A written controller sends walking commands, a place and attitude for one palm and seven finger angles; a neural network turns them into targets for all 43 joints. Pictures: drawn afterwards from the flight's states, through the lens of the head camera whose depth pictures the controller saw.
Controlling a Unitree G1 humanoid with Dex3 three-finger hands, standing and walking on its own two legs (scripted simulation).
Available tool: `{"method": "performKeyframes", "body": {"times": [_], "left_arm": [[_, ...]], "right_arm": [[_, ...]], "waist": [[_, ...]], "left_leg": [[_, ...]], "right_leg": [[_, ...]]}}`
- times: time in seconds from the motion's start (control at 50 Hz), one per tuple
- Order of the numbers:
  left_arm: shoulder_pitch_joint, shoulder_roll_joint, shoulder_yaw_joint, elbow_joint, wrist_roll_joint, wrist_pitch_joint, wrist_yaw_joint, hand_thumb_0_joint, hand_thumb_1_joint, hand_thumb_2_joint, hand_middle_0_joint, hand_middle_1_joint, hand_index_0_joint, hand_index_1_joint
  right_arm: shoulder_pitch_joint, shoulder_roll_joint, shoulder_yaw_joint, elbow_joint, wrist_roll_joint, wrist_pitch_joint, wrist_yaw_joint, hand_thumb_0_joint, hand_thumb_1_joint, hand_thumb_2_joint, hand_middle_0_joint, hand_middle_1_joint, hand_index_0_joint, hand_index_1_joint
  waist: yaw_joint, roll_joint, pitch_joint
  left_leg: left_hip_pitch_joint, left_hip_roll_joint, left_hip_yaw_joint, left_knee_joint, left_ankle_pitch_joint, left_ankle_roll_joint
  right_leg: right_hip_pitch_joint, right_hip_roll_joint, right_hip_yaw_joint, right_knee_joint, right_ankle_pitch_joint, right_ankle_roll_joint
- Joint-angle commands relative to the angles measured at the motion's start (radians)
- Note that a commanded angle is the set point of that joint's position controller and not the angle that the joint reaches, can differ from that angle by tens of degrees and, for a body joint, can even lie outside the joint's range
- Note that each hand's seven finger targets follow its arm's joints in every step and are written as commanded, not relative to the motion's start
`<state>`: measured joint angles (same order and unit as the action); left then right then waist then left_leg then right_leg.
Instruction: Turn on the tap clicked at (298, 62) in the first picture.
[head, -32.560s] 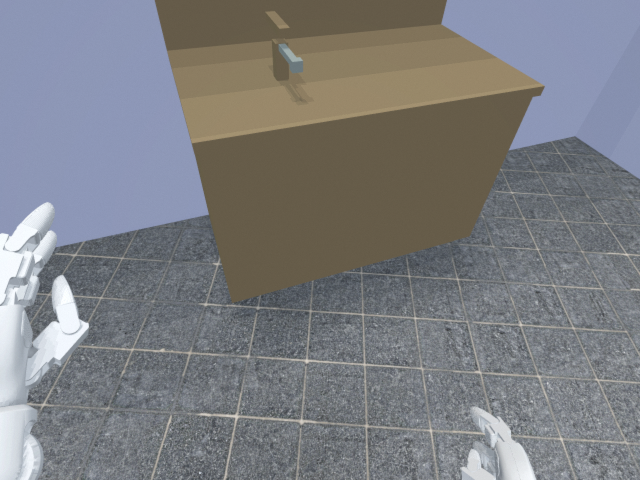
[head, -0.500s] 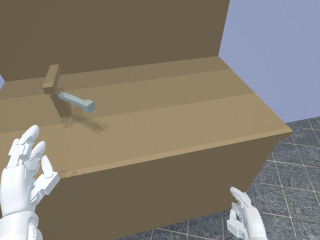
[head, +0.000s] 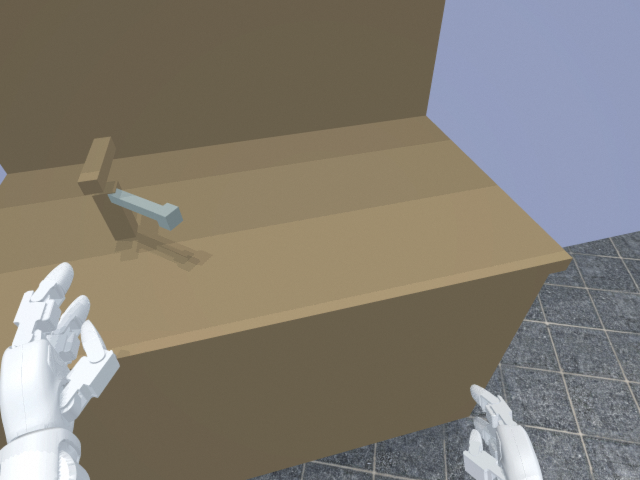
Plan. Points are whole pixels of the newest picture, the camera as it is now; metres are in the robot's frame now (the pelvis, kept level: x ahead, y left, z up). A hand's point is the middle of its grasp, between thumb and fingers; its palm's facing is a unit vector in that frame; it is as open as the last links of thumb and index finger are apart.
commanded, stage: turn the palm inward beside the body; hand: left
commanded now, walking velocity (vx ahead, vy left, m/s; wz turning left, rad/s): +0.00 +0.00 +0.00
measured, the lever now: (168, 216) +0.45 +0.30 +0.10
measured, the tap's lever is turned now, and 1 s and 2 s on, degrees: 48 48 48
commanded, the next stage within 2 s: reach beside the lever's end, fingers flat in 0.24 s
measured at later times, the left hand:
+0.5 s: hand (125, 350) +0.20 +0.23 +0.14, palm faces +0.53 -0.84 -0.14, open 7.4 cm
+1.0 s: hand (96, 323) +0.23 +0.28 +0.13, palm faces +0.57 -0.81 -0.12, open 7.5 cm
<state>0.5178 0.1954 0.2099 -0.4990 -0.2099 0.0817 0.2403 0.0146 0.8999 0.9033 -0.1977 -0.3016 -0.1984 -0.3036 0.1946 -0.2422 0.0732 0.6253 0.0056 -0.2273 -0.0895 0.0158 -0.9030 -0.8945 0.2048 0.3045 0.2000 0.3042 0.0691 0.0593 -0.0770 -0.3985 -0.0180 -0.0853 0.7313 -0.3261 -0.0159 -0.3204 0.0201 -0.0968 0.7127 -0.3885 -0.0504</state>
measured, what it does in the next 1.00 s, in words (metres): stands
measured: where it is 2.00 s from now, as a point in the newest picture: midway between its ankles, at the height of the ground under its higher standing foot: outside the picture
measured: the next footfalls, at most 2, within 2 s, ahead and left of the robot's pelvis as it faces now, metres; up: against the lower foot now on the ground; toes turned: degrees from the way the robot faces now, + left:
none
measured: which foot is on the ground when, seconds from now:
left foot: down 0.00-1.00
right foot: down 0.00-1.00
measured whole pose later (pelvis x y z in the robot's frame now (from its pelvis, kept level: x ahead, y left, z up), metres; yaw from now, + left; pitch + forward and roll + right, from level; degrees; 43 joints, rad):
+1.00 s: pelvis +0.00 -0.01 +0.00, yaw -1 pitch +1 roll +0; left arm 0.29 0.26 0.38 -0.15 -0.25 0.00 0.17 0.01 0.90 0.90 -0.20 -0.29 -0.20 -0.29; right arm 0.19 -0.25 0.05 0.68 0.02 -0.22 -0.11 0.02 -0.90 -0.89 0.20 0.30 0.20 0.30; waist 0.05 0.06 -0.06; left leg -0.40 -0.01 -0.08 0.69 -0.31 -0.03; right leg -0.33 0.03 -0.09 0.67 -0.37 -0.06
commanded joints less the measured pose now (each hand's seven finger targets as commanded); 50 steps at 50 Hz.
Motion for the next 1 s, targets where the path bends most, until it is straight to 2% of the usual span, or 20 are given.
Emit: {"method": "performKeyframes", "body": {"times": [0.0,0.02,0.04,0.08,0.1,0.16,0.3,0.32,0.38,0.42,0.46,0.5,0.52,0.54,0.64,0.8,0.82,0.84,0.96,0.98], "left_arm": [[-0.080,0.136,0.084,-0.228,0.003,-0.066,-0.002,0.000,0.900,0.900,-0.200,-0.300,-0.200,-0.300],[-0.080,0.155,0.103,-0.231,0.007,-0.068,0.002,0.000,0.900,0.900,-0.200,-0.300,-0.200,-0.300],[-0.085,0.130,0.080,-0.234,0.008,-0.073,0.001,0.000,0.900,0.900,-0.200,-0.300,-0.200,-0.300],[-0.082,0.133,0.085,-0.232,0.007,-0.082,0.003,0.000,0.900,0.900,-0.200,-0.300,-0.200,-0.300],[-0.075,0.138,0.093,-0.227,0.003,-0.085,0.004,0.000,0.900,0.900,-0.200,-0.300,-0.200,-0.300],[-0.074,0.129,0.081,-0.215,0.004,-0.090,-0.001,0.000,0.900,0.900,-0.200,-0.300,-0.200,-0.300],[-0.069,0.131,0.088,-0.206,-0.008,-0.083,-0.020,0.000,0.900,0.900,-0.200,-0.300,-0.200,-0.300],[-0.067,0.145,0.104,-0.208,-0.004,-0.082,-0.019,0.000,0.900,0.900,-0.200,-0.300,-0.200,-0.300],[-0.058,0.159,0.136,-0.166,-0.009,-0.086,-0.021,0.000,0.900,0.900,-0.200,-0.300,-0.200,-0.300],[-0.077,0.186,0.171,-0.158,-0.007,-0.095,-0.021,0.000,0.900,0.900,-0.200,-0.300,-0.200,-0.300],[-0.092,0.171,0.162,-0.141,-0.012,-0.108,-0.025,0.000,0.900,0.900,-0.200,-0.300,-0.200,-0.300],[-0.080,0.183,0.192,-0.100,-0.029,-0.122,-0.033,0.000,0.900,0.900,-0.200,-0.300,-0.200,-0.300],[-0.114,0.186,0.187,-0.102,-0.026,-0.129,-0.039,0.000,0.900,0.900,-0.200,-0.300,-0.200,-0.300],[-0.129,0.180,0.185,-0.092,-0.031,-0.136,-0.044,0.000,0.900,0.900,-0.200,-0.300,-0.200,-0.300],[-0.182,0.189,0.188,-0.032,-0.034,-0.157,-0.072,0.000,0.900,0.900,-0.200,-0.300,-0.200,-0.300],[-0.298,0.242,0.239,0.066,-0.036,-0.156,-0.064,0.000,0.900,0.900,-0.197,-0.290,-0.197,-0.290],[-0.322,0.266,0.263,0.079,-0.034,-0.157,-0.058,0.000,0.900,0.900,-0.196,-0.288,-0.196,-0.288],[-0.320,0.244,0.249,0.092,-0.034,-0.154,-0.060,0.000,0.900,0.900,-0.195,-0.285,-0.195,-0.285],[-0.326,0.271,0.285,0.152,-0.036,-0.156,-0.072,0.000,0.900,0.900,-0.190,-0.270,-0.190,-0.270],[-0.343,0.262,0.272,0.157,-0.036,-0.158,-0.077,0.000,0.900,0.900,-0.189,-0.268,-0.189,-0.268]], "right_arm": [[-0.174,-0.098,-0.044,-0.184,0.006,-0.069,-0.013,0.000,-0.900,-0.900,0.200,0.300,0.200,0.300],[-0.171,-0.097,-0.044,-0.182,0.007,-0.069,-0.015,0.000,-0.900,-0.900,0.200,0.300,0.200,0.300],[-0.172,-0.094,-0.044,-0.184,0.006,-0.069,-0.014,0.000,-0.900,-0.900,0.200,0.300,0.200,0.300],[-0.165,-0.095,-0.045,-0.184,0.005,-0.072,-0.012,0.000,-0.900,-0.900,0.200,0.300,0.200,0.300],[-0.163,-0.097,-0.046,-0.183,0.002,-0.074,-0.012,0.000,-0.900,-0.900,0.200,0.300,0.200,0.300],[-0.161,-0.095,-0.047,-0.182,0.005,-0.074,-0.012,0.000,-0.900,-0.900,0.200,0.300,0.200,0.300],[-0.146,-0.099,-0.052,-0.182,0.004,-0.071,-0.013,0.000,-0.900,-0.900,0.200,0.300,0.200,0.300],[-0.147,-0.098,-0.051,-0.181,0.006,-0.070,-0.014,0.000,-0.900,-0.900,0.200,0.300,0.200,0.300],[-0.138,-0.098,-0.054,-0.176,0.005,-0.056,-0.016,0.000,-0.900,-0.900,0.200,0.300,0.200,0.300],[-0.142,-0.097,-0.059,-0.169,0.007,-0.053,-0.018,0.000,-0.900,-0.900,0.200,0.300,0.200,0.300],[-0.137,-0.095,-0.057,-0.167,0.008,-0.053,-0.015,0.000,-0.900,-0.900,0.200,0.300,0.200,0.300],[-0.131,-0.101,-0.062,-0.158,0.008,-0.055,-0.017,0.000,-0.900,-0.900,0.200,0.300,0.200,0.300],[-0.143,-0.100,-0.061,-0.154,0.011,-0.056,-0.019,0.000,-0.900,-0.900,0.200,0.300,0.200,0.300],[-0.135,-0.098,-0.062,-0.154,0.010,-0.058,-0.021,0.000,-0.900,-0.900,0.200,0.300,0.200,0.300],[-0.136,-0.102,-0.064,-0.135,0.016,-0.070,-0.025,0.000,-0.900,-0.900,0.200,0.300,0.200,0.300],[-0.154,-0.110,-0.066,-0.122,0.015,-0.073,-0.036,0.000,-0.900,-0.900,0.200,0.300,0.200,0.300],[-0.156,-0.109,-0.066,-0.116,0.018,-0.070,-0.037,0.000,-0.900,-0.900,0.200,0.300,0.200,0.300],[-0.157,-0.106,-0.066,-0.117,0.018,-0.067,-0.036,0.000,-0.900,-0.900,0.200,0.300,0.200,0.300],[-0.143,-0.112,-0.072,-0.117,0.017,-0.056,-0.029,0.000,-0.900,-0.900,0.200,0.300,0.200,0.300],[-0.143,-0.112,-0.072,-0.118,0.018,-0.057,-0.028,0.000,-0.900,-0.900,0.200,0.300,0.200,0.300]], "waist": [[0.001,-0.031,-0.020],[0.005,-0.028,-0.016],[-0.001,-0.027,-0.025],[-0.001,-0.017,-0.028],[-0.001,-0.047,-0.036],[-0.003,-0.029,-0.029],[-0.003,-0.059,-0.060],[0.001,-0.047,-0.054],[0.001,-0.085,-0.049],[0.006,-0.040,-0.050],[-0.001,-0.028,-0.047],[-0.001,-0.083,-0.051],[-0.004,-0.044,-0.049],[-0.007,-0.072,-0.050],[-0.013,-0.019,-0.050],[-0.013,-0.045,-0.053],[-0.013,-0.036,-0.054],[-0.012,-0.025,-0.059],[-0.003,0.003,-0.105],[-0.013,-0.002,-0.092]], "left_leg": [[0.049,0.001,0.010,-0.119,0.033,0.044],[0.049,-0.003,0.011,-0.116,0.044,0.045],[0.057,-0.002,0.016,-0.110,0.050,0.045],[0.056,-0.003,0.017,-0.103,0.066,0.044],[0.057,-0.002,0.017,-0.099,0.072,0.046],[0.057,-0.004,0.024,-0.093,0.073,0.046],[0.067,-0.005,0.030,-0.078,0.150,0.049],[0.070,-0.008,0.032,-0.077,0.159,0.049],[0.057,-0.006,0.033,-0.079,0.175,0.048],[0.068,-0.006,0.039,-0.079,0.188,0.046],[0.070,-0.006,0.037,-0.084,0.184,0.044],[0.057,-0.005,0.035,-0.081,0.170,0.045],[0.069,-0.007,0.040,-0.080,0.177,0.047],[0.066,-0.007,0.035,-0.085,0.168,0.046],[0.073,-0.009,0.032,-0.097,0.157,0.044],[0.054,-0.013,0.026,-0.117,0.090,0.044],[0.056,-0.012,0.026,-0.123,0.092,0.043],[0.059,-0.013,0.028,-0.126,0.093,0.041],[0.067,-0.012,0.030,-0.131,0.148,0.038],[0.068,-0.010,0.030,-0.130,0.142,0.038]], "right_leg": [[-0.056,-0.037,0.042,-0.192,0.053,0.030],[-0.051,-0.038,0.046,-0.195,0.064,0.030],[-0.054,-0.040,0.047,-0.195,0.070,0.031],[-0.050,-0.042,0.049,-0.192,0.089,0.031],[-0.046,-0.041,0.050,-0.193,0.103,0.034],[-0.048,-0.046,0.059,-0.199,0.110,0.036],[-0.010,-0.055,0.067,-0.189,0.255,0.046],[-0.006,-0.056,0.071,-0.190,0.269,0.045],[0.004,-0.057,0.071,-0.183,0.312,0.050],[0.008,-0.057,0.074,-0.183,0.323,0.046],[-0.001,-0.055,0.068,-0.180,0.316,0.043],[0.001,-0.053,0.072,-0.187,0.310,0.050],[-0.002,-0.055,0.077,-0.190,0.314,0.047],[-0.005,-0.052,0.072,-0.188,0.301,0.049],[-0.012,-0.051,0.073,-0.190,0.270,0.043],[-0.020,-0.045,0.084,-0.215,0.158,0.044],[-0.015,-0.045,0.080,-0.215,0.156,0.041],[-0.016,-0.043,0.077,-0.211,0.155,0.041],[0.018,-0.037,0.065,-0.190,0.233,0.034],[0.005,-0.036,0.062,-0.192,0.228,0.036]]}}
